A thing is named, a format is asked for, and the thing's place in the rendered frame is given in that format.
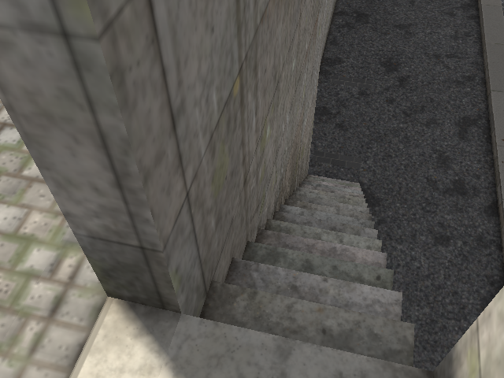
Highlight stairs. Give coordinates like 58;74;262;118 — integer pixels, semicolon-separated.
200;174;415;367

